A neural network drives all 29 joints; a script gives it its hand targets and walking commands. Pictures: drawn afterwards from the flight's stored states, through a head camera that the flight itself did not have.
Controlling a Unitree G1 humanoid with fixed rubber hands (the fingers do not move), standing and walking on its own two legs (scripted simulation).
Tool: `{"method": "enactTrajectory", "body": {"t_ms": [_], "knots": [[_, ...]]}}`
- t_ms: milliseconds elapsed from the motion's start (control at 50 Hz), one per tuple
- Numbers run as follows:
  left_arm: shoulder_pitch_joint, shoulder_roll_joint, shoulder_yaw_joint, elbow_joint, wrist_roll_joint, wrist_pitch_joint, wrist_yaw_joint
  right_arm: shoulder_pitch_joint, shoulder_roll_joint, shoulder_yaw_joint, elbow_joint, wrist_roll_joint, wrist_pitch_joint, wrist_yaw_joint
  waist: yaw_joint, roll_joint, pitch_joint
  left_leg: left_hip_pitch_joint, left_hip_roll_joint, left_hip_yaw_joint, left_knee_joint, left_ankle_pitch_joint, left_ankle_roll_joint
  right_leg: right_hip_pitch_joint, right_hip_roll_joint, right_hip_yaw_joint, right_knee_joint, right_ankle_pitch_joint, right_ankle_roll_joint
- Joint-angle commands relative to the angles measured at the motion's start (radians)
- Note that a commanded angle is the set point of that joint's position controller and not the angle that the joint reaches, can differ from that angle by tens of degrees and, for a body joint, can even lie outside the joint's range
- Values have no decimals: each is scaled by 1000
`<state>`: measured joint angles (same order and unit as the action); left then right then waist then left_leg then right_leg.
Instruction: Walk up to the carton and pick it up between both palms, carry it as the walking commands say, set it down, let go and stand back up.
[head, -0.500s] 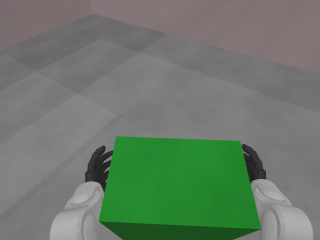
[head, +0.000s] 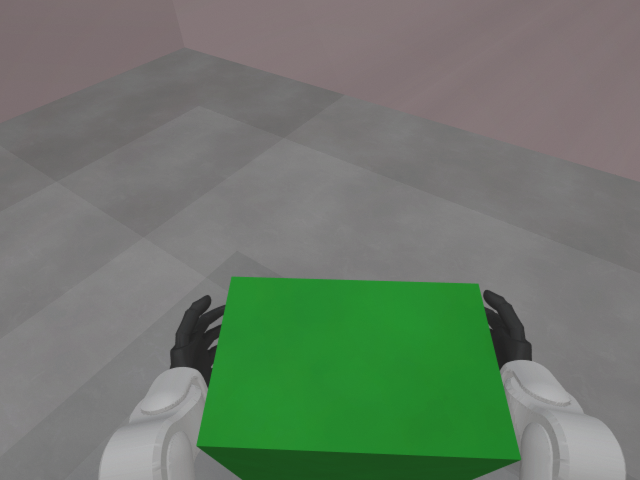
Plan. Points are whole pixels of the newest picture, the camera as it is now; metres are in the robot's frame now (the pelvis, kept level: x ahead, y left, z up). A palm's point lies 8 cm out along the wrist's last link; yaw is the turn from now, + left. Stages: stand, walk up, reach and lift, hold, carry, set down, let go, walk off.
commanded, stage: carry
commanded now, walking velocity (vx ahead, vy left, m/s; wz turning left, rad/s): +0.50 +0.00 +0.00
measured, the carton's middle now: (346, 404) +0.21 +0.00 +0.03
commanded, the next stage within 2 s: none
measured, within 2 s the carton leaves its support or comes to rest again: neither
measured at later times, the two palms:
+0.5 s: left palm (243, 178) +0.56 +0.15 +0.09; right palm (441, 176) +0.55 -0.17 +0.09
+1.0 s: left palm (248, 89) +0.88 +0.18 +0.09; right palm (394, 86) +0.88 -0.14 +0.09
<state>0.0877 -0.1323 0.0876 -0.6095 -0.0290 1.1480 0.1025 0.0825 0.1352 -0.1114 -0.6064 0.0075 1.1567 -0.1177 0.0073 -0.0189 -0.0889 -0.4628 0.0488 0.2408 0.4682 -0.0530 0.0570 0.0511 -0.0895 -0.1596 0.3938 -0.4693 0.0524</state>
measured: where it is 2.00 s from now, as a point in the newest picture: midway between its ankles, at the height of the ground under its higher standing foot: (329, 335)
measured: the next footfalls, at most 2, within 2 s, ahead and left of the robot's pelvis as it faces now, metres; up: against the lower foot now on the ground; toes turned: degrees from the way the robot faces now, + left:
right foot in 0.50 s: +0.51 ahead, -0.10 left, +0.00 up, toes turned -10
left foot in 0.96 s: +0.81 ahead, +0.12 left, +0.00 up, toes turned +11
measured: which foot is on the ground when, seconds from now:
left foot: down 0.00-0.50, up 0.52-0.94, down 0.96-1.00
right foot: down 0.00-0.02, up 0.04-0.48, down 0.50-0.98, up 1.00-1.00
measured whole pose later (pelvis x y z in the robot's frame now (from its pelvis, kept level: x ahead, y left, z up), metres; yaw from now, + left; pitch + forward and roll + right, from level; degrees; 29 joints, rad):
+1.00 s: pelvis +0.65 +0.03 +0.00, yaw +0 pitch +3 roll +0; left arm 0.07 -0.13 0.10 -0.61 -0.03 1.13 0.10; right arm 0.06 0.13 -0.11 -0.59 0.01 1.13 -0.12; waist -0.01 -0.02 -0.05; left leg -0.46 0.04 0.22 0.48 -0.06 0.07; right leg -0.02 -0.10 -0.15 0.56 -0.47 0.05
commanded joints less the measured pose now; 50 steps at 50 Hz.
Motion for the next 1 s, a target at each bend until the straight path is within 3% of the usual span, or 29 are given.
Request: {"method": "enactTrajectory", "body": {"t_ms": [0,20,40,80,120,160,240,380,440,460,480,500,520,540,560,580,600,640,700,780,840,880,920,940,960,980], "knots": [[-368,-605,-716,-103,-181,19,-94,-312,617,677,-38,187,3,96,-51,263,-293,759,281,-554,-156,-170,155,-562,75,-47,656,282,-4],[-371,-626,-719,-91,-181,21,-100,-342,637,697,-61,200,-3,101,-35,316,-298,760,385,-715,-248,-102,196,-722,99,50,852,-52,-26],[-383,-673,-735,-81,-202,17,-103,-353,673,691,-78,214,-10,106,-30,222,-306,716,383,-636,-227,-7,177,-745,30,131,920,-22,-41],[-412,-736,-738,-85,-213,-3,-116,-418,746,725,-86,240,-24,125,-23,56,-246,538,350,-465,-247,1,124,-692,-44,164,838,118,-35],[-409,-774,-727,-61,-203,-20,-119,-421,773,737,-78,248,-37,136,-16,72,-228,486,301,-339,-289,-30,77,-653,-52,136,719,187,-31],[-395,-772,-724,-51,-188,-33,-113,-402,749,734,-73,245,-49,139,-18,111,-188,480,274,-272,-319,-36,72,-672,-42,104,625,248,-28],[-373,-739,-731,-57,-177,-34,-91,-383,687,717,-88,239,-50,140,-20,154,-119,537,235,-162,-327,92,82,-733,-20,44,430,352,-22],[-395,-684,-732,-80,-180,-6,-79,-374,634,701,-96,224,-21,123,-35,171,-31,578,212,-67,-281,299,48,-654,28,-39,168,494,-47],[-410,-665,-716,-79,-178,4,-83,-401,629,708,-117,221,-12,116,-25,183,-70,586,206,-25,-143,523,12,-506,85,-76,107,452,-73],[-401,-661,-708,-73,-176,7,-83,-409,625,709,-123,220,-9,114,-8,154,-114,547,187,5,-13,577,-6,-370,105,-103,58,452,-86],[-376,-651,-698,-63,-175,10,-83,-413,615,705,-126,217,-4,112,12,108,-201,438,154,8,177,544,-21,-160,112,-94,69,395,-113],[-351,-635,-686,-62,-171,12,-82,-415,607,698,-119,216,4,111,39,-3,-292,235,108,-10,446,321,-38,59,-61,174,40,303,-153],[-359,-649,-678,-39,-173,8,-87,-407,614,735,-141,208,4,109,33,-305,-342,-128,-52,-59,802,-268,-67,278,-323,622,-85,356,-290],[-345,-689,-690,-38,-209,5,-92,-403,660,739,-129,216,5,111,28,-238,-357,-224,-32,-210,959,-421,-36,281,-334,635,-94,521,-333],[-364,-728,-699,-56,-215,-3,-98,-392,710,746,-107,227,-1,120,27,-137,-344,-210,20,-268,966,-382,-26,198,-325,542,-76,632,-317],[-388,-760,-709,-74,-223,-13,-105,-382,743,747,-84,235,-11,130,24,-39,-328,-164,45,-266,901,-318,-32,117,-302,453,-93,621,-283],[-406,-794,-718,-89,-227,-24,-115,-383,771,750,-76,236,-23,139,22,-6,-294,-138,71,-261,824,-292,-46,41,-279,376,-121,558,-247],[-432,-823,-731,-86,-242,-39,-130,-401,790,744,-73,227,-47,141,14,-35,-256,-123,79,-237,673,-241,-64,-15,-237,286,-175,446,-205],[-425,-793,-742,-86,-249,-53,-139,-378,778,741,-71,204,-65,132,9,-90,-183,-142,71,-190,416,-176,-76,-30,-211,199,-257,417,-201],[-378,-729,-734,-86,-242,-50,-132,-351,727,735,-92,194,-60,117,11,-107,-133,-126,39,-105,161,-54,-70,13,-165,80,-241,616,-181],[-336,-686,-713,-84,-218,-37,-117,-339,699,734,-103,198,-41,109,15,-131,-105,-86,9,-57,87,6,-64,46,-146,9,-155,936,-163],[-326,-666,-707,-90,-206,-28,-109,-351,686,734,-111,206,-28,107,19,-140,-107,-19,-15,-26,36,45,-62,57,-134,-19,-85,1013,-136],[-332,-651,-705,-99,-198,-17,-103,-348,679,734,-109,211,-17,106,-1,-107,-144,185,-45,19,-100,163,-61,11,-81,-69,61,901,-76],[-330,-636,-705,-105,-189,-8,-101,-338,666,729,-104,211,-12,104,-18,-73,-209,393,-1,-34,-76,215,-40,-104,-59,-65,167,763,-41],[-331,-611,-703,-99,-184,4,-97,-344,627,713,-98,205,-6,102,-24,17,-250,568,137,-178,-12,505,-7,-267,-16,-69,318,533,-2],[-344,-619,-711,-100,-188,8,-96,-326,622,688,-67,199,-7,104,-41,253,-344,776,318,-447,-42,751,139,-473,91,-35,587,155,23]]}}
